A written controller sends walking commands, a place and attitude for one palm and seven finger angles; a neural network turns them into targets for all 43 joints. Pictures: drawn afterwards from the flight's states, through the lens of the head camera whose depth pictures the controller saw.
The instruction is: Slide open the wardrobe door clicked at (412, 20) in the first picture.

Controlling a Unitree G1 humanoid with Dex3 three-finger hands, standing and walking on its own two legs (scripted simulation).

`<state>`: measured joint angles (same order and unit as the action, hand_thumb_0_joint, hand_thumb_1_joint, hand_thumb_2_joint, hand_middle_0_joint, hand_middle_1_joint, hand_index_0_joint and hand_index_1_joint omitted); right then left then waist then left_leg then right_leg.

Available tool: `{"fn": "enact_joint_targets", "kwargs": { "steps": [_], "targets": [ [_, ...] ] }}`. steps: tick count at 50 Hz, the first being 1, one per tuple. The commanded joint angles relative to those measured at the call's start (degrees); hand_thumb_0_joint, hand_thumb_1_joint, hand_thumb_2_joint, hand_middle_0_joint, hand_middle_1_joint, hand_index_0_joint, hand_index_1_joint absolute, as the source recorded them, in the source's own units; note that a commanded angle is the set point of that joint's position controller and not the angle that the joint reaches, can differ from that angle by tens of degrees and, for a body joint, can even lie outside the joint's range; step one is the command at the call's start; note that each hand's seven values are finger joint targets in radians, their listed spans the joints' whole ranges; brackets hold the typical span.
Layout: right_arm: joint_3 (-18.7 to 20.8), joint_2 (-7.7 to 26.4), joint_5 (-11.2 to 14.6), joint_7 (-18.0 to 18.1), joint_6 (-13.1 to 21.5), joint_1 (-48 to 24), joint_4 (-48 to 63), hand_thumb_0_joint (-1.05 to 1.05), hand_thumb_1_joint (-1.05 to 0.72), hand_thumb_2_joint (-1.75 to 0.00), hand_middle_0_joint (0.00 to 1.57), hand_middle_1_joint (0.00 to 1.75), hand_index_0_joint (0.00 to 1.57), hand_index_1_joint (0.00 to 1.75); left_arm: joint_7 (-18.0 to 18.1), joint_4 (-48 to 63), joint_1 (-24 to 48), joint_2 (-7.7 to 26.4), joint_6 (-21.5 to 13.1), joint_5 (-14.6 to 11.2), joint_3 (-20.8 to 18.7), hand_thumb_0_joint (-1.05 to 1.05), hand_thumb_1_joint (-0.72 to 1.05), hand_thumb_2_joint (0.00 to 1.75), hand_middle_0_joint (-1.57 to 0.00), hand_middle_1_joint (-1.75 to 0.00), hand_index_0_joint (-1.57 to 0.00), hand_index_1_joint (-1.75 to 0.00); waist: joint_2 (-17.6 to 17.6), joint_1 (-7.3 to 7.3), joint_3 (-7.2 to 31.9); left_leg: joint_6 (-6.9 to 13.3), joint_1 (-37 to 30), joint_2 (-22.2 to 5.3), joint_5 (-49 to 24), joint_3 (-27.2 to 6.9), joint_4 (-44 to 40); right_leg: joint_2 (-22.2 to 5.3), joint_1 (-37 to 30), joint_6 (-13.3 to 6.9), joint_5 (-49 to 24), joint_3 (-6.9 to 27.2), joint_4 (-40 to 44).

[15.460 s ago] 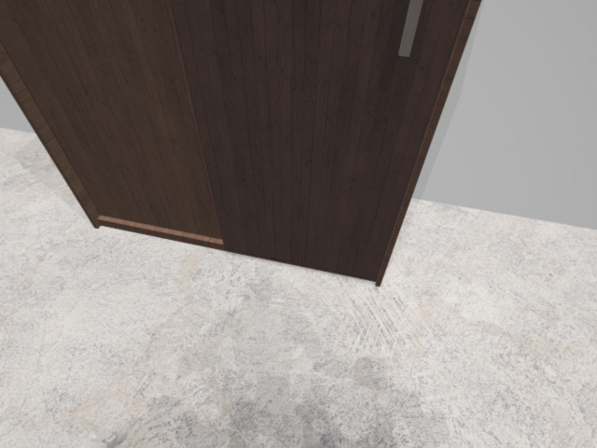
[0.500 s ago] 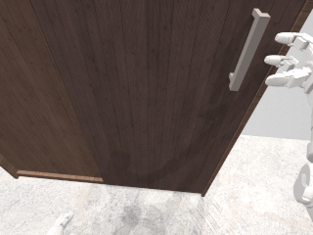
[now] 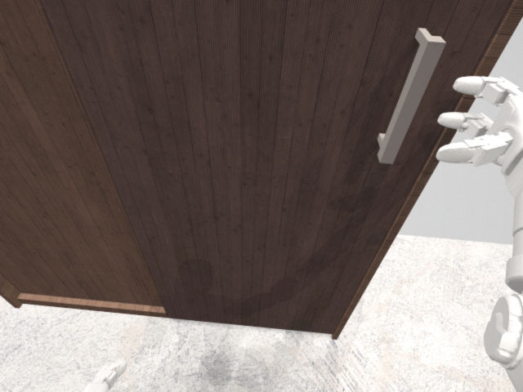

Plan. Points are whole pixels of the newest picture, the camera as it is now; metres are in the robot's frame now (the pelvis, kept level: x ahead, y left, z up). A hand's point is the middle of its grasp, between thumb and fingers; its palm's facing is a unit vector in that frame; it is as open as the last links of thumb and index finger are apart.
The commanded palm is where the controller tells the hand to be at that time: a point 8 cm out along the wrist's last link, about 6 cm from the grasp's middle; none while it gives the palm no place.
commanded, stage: move the hooked fingers beside the handle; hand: right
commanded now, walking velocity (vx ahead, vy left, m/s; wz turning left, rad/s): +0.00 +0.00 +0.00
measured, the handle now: (402, 100) +0.48 -0.16 +0.25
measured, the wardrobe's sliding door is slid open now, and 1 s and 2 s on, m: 0.00 0.00 0.00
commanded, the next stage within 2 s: feel for the door with the fingertips in 0.04 s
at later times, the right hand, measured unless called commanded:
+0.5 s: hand (433, 122) +0.43 -0.19 +0.25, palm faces +0.02 +1.00 +0.00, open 14.0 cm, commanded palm +0.40 -0.24 +0.25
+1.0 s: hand (436, 117) +0.44 -0.19 +0.25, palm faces +0.05 +1.00 +0.01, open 13.8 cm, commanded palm +0.40 -0.24 +0.25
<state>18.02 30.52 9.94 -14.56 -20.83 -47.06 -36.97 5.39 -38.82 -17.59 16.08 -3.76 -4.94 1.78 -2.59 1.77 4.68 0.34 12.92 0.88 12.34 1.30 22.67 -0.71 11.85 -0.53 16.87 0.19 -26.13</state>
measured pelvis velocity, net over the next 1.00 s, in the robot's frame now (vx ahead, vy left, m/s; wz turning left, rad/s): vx -0.01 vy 0.01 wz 0.00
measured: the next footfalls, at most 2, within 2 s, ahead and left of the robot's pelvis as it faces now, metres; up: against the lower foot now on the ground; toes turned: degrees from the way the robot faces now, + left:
none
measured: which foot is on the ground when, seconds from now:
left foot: down 0.00-1.00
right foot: down 0.00-1.00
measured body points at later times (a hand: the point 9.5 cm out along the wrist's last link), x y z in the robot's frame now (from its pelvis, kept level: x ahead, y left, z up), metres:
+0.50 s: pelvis -0.01 +0.01 +0.00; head -0.02 +0.01 +0.45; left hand +0.11 +0.26 -0.10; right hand +0.42 -0.24 +0.25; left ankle -0.01 +0.12 -0.74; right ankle -0.04 -0.11 -0.74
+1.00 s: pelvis -0.01 +0.01 +0.00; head -0.02 +0.02 +0.45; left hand +0.07 +0.28 -0.11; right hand +0.43 -0.24 +0.25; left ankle -0.01 +0.12 -0.74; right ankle -0.04 -0.11 -0.74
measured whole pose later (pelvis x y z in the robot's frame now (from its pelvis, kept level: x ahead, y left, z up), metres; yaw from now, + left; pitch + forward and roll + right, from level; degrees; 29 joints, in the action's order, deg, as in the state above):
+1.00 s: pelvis -0.01 +0.01 +0.00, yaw +0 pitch +3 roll +1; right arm 17.6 28.3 9.4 -11.6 -16.2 -52.8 -44.4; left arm 5.8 -41.1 -18.8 16.1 -4.8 -4.1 1.4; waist -2.0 3.0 3.8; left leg 1.2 14.3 1.5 10.9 1.4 22.5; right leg -1.4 13.0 0.2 15.3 0.3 -25.5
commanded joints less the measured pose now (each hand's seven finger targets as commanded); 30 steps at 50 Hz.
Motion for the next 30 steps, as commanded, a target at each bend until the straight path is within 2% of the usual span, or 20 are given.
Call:
{"fn": "enact_joint_targets", "kwargs": {
  "steps": [1, 3, 5, 7, 9, 11, 12, 13, 15, 17, 18, 21, 23, 24, 26, 28, 29, 30],
  "targets": [
    [1.17, 11.32, 2.56, -1.06, 3.43, -30.11, 13.61, 0.0, 0.5, -0.3, 0.3, 1.2, 0.3, 1.2, 0.97, 6.98, 4.4, 8.09, -2.54, -0.14, -3.08, 0.0, 0.9, 0.9, -0.2, -0.3, -0.2, -0.3, 1.77, 0.63, 15.17, 1.88, -5.73, 0.63, -20.71, 0.75, 0.16, -0.23, -6.4, -0.78, -24.36, 1.11, 1.12],
    [1.62, 11.91, 2.86, -0.67, 3.4, -30.38, 13.73, 0.0, 0.5, -0.3, 0.3, 1.2, 0.3, 1.2, 1.17, 6.93, 5.11, 8.13, -2.42, -0.23, -2.85, 0.0, 0.9, 0.9, -0.2, -0.3, -0.2, -0.3, 1.71, 0.38, 14.16, 1.95, -5.62, 0.35, -19.55, 0.62, 0.1, -0.13, -5.81, -0.92, -22.97, 1.04, 1.37],
    [0.78, 10.97, 1.9, 0.25, 3.03, -31.53, 12.17, 0.0, 0.5, -0.3, 0.3, 1.2, 0.3, 1.2, 1.11, 6.61, 5.32, 7.64, -2.34, -0.11, -2.56, 0.0, 0.9, 0.9, -0.2, -0.3, -0.2, -0.3, 0.64, 0.55, 13.53, 1.92, -4.86, 0.17, -17.86, 0.54, 0.01, 0.04, -5.14, -0.8, -21.2, 0.95, 1.56],
    [3.35, 14.59, 0.88, 1.55, 3.14, -31.06, 11.24, 0.0, 0.5, -0.3, 0.3, 1.2, 0.3, 1.2, 1.01, 6.45, 5.16, 8.05, -2.0, 0.1, -2.54, 0.0, 0.9, 0.9, -0.2, -0.3, -0.2, -0.3, -0.18, -0.12, 13.6, 2.12, -5.72, -0.01, -17.77, 0.3, 0.1, 0.18, -4.47, -0.8, -21.38, 0.69, 1.46],
    [1.87, 12.66, 0.29, 1.97, 3.27, -31.46, 10.95, 0.0, 0.5, -0.3, 0.3, 1.2, 0.3, 1.2, 0.94, 6.87, 5.54, 7.3, -1.91, 0.13, -2.34, 0.0, 0.9, 0.9, -0.2, -0.3, -0.2, -0.3, 0.84, 0.04, 14.87, 1.98, -6.57, -0.18, -18.5, 0.23, 0.35, 0.24, -4.24, -1.02, -21.09, 0.6, 1.37],
    [0.33, 11.21, 0.16, 1.94, 3.76, -32.54, 11.46, 0.0, 0.5, -0.3, 0.3, 1.2, 0.3, 1.2, 0.9, 7.08, 5.64, 7.18, -1.87, 0.1, -2.3, 0.0, 0.9, 0.9, -0.2, -0.3, -0.2, -0.3, 0.15, 0.37, 14.89, 2.01, -6.3, -0.15, -17.99, 0.28, 0.32, 0.02, -4.64, -0.86, -20.76, 0.77, 1.51],
    [-1.46, 9.32, 0.5, 1.66, 4.25, -32.74, 12.49, 0.0, 0.5, -0.3, 0.3, 1.2, 0.3, 1.2, 0.94, 7.36, 5.96, 7.21, -2.0, 0.0, -2.5, 0.0, 0.9, 0.9, -0.2, -0.3, -0.2, -0.3, 0.07, 0.78, 15.6, 1.97, -6.27, -0.15, -18.1, 0.17, 0.19, 0.15, -5.68, -1.06, -20.98, 0.5, 1.16],
    [0.11, 11.09, 0.78, 1.66, 4.62, -33.68, 13.02, 0.0, 0.5, -0.3, 0.3, 1.2, 0.3, 1.2, 1.03, 7.19, 5.99, 7.3, -2.12, 0.08, -2.52, 0.0, 0.9, 0.9, -0.2, -0.3, -0.2, -0.3, -0.36, 0.54, 16.67, 1.98, -6.57, -0.19, -18.39, -0.02, 0.18, 0.05, -6.0, -1.1, -20.82, 0.65, 1.1],
    [-0.74, 10.09, 1.19, 1.19, 5.04, -34.67, 13.54, 0.0, 0.5, -0.3, 0.3, 1.2, 0.3, 1.2, 1.16, 7.18, 6.34, 7.11, -2.21, -0.02, -2.33, 0.0, 0.9, 0.9, -0.2, -0.3, -0.2, -0.3, -0.71, 0.75, 16.88, 2.06, -6.68, -0.13, -18.38, -0.1, 0.15, 0.25, -6.09, -1.1, -20.42, 0.72, 1.13],
    [-2.55, 7.41, 1.82, 1.21, 5.08, -35.03, 12.75, 0.0, 0.5, -0.3, 0.3, 1.2, 0.3, 1.2, 1.25, 6.93, 6.44, 7.0, -2.55, -0.11, -2.33, 0.0, 0.9, 0.9, -0.2, -0.3, -0.2, -0.3, -0.22, 1.23, 15.39, 1.97, -5.63, -0.02, -16.78, 0.14, -0.26, 0.23, -6.05, -1.18, -19.28, 0.74, 1.2],
    [-1.71, 8.32, 1.79, 1.46, 4.78, -35.47, 11.67, 0.0, 0.5, -0.3, 0.3, 1.2, 0.3, 1.2, 1.29, 6.49, 6.35, 6.99, -2.66, -0.07, -2.24, 0.0, 0.9, 0.9, -0.2, -0.3, -0.2, -0.3, -0.74, 1.11, 14.81, 1.96, -5.16, -0.1, -15.98, 0.09, -0.32, 0.2, -5.27, -1.16, -18.29, 0.96, 1.31],
    [-2.13, 7.09, 1.2, 2.71, 3.78, -37.24, 8.56, 0.0, 0.5, -0.3, 0.3, 1.2, 0.3, 1.2, 1.22, 5.61, 5.93, 6.89, -2.73, 0.08, -2.14, 0.0, 0.9, 0.9, -0.2, -0.3, -0.2, -0.3, -0.47, 1.51, 13.04, 1.88, -3.83, -0.09, -13.46, 0.31, -0.68, 0.23, -3.95, -1.01, -16.05, 1.2, 1.91],
    [-0.61, 8.57, 0.71, 3.8, 4.0, -35.98, 9.86, 0.0, 0.5, -0.3, 0.3, 1.2, 0.3, 1.2, 0.96, 5.92, 5.74, 6.95, -2.83, 0.24, -2.36, 0.0, 0.9, 0.9, -0.2, -0.3, -0.2, -0.3, -0.56, 0.49, 15.54, 2.06, -5.9, -0.17, -15.56, 0.25, -0.15, 0.27, -4.4, -1.06, -18.52, 1.01, 1.62],
    [-1.52, 7.04, 0.58, 4.18, 4.27, -36.22, 11.41, 0.0, 0.5, -0.3, 0.3, 1.2, 0.3, 1.2, 0.73, 6.15, 5.82, 6.5, -2.97, 0.37, -2.26, 0.0, 0.9, 0.9, -0.2, -0.3, -0.2, -0.3, -1.41, 0.28, 16.81, 2.16, -6.67, -0.11, -17.14, 0.28, 0.26, 0.36, -5.07, -0.88, -20.31, 1.07, 1.53],
    [0.05, 8.08, 0.45, 4.81, 4.53, -34.29, 11.5, 0.0, 0.5, -0.3, 0.3, 1.2, 0.3, 1.2, 0.61, 6.06, 5.4, 6.66, -2.86, 0.59, -2.47, 0.0, 0.9, 0.9, -0.2, -0.3, -0.2, -0.3, 0.22, -0.21, 18.12, 2.05, -8.05, -0.03, -19.02, 0.31, 0.48, 0.26, -5.13, -0.87, -21.62, 0.76, 1.48],
    [2.95, 11.21, 0.58, 5.05, 4.82, -31.64, 10.61, 0.0, 0.5, -0.3, 0.3, 1.2, 0.3, 1.2, 0.75, 6.11, 5.02, 7.14, -2.4, 0.6, -2.65, 0.0, 0.9, 0.9, -0.2, -0.3, -0.2, -0.3, 3.59, -0.68, 17.83, 1.77, -9.64, -0.11, -20.12, 0.14, 0.4, 0.09, -3.84, -1.26, -21.53, 0.38, 1.79],
    [3.08, 11.03, 0.46, 5.05, 4.68, -31.29, 10.2, 0.0, 0.5, -0.3, 0.3, 1.2, 0.3, 1.2, 0.82, 6.27, 5.2, 6.95, -2.31, 0.64, -2.62, 0.0, 0.9, 0.9, -0.2, -0.3, -0.2, -0.3, 4.25, -0.66, 17.31, 1.61, -9.73, -0.13, -19.55, -0.12, 0.19, 0.2, -3.22, -1.42, -20.31, 0.02, 2.02],
    [2.49, 10.65, 0.25, 5.02, 4.45, -31.99, 8.63, 0.0, 0.5, -0.3, 0.3, 1.2, 0.3, 1.2, 0.93, 5.99, 5.2, 6.93, -2.15, 0.54, -2.46, 0.0, 0.9, 0.9, -0.2, -0.3, -0.2, -0.3, 5.09, -0.17, 15.01, 1.45, -8.62, -0.17, -17.91, -0.03, -0.2, 0.13, -2.19, -1.48, -18.38, -0.04, 2.37]
  ]
}}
